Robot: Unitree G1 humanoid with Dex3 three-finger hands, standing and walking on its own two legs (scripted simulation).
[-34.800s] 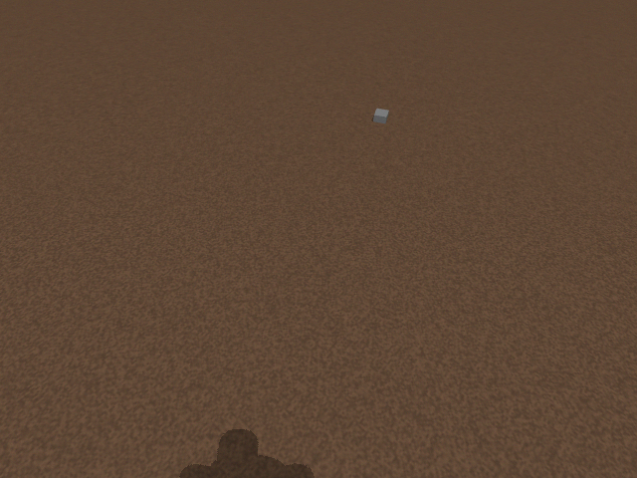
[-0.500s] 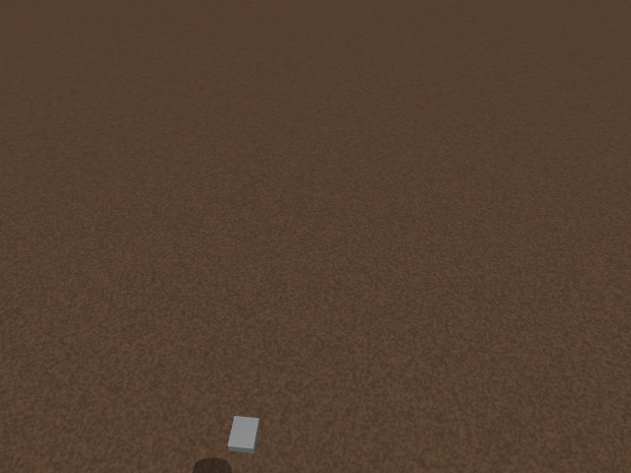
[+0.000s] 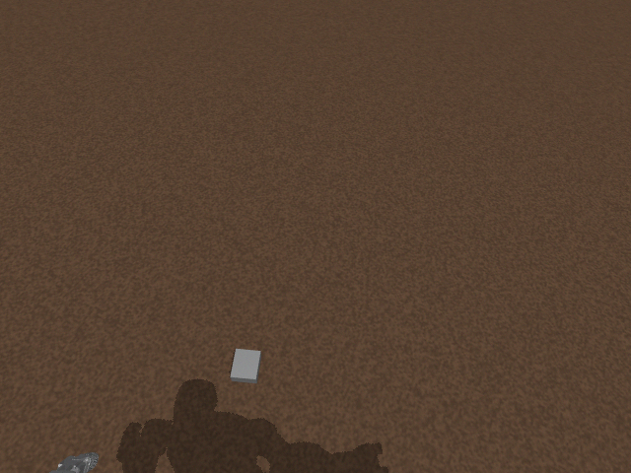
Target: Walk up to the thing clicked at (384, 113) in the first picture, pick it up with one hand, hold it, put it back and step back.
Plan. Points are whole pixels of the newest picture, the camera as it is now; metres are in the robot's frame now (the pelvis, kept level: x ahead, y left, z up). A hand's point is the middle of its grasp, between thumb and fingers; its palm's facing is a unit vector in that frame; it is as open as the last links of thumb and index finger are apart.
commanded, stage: step back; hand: left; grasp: from above
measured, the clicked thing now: (246, 365) +0.49 +0.16 -0.74
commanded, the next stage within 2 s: none
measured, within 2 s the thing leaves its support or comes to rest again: neither
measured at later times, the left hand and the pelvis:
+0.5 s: hand out of the picture +0.03 +0.29 -0.15, palm faces -0.11 -0.91 -0.39, open 7.4 cm; pelvis -0.09 +0.04 +0.00, yaw -5 degrees
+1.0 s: hand out of the picture -0.09 +0.30 -0.15, palm faces -0.04 -0.94 -0.33, open 7.4 cm; pelvis -0.22 +0.05 +0.01, yaw +0 degrees
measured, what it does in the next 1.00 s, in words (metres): walks backwards: right foot, then left foot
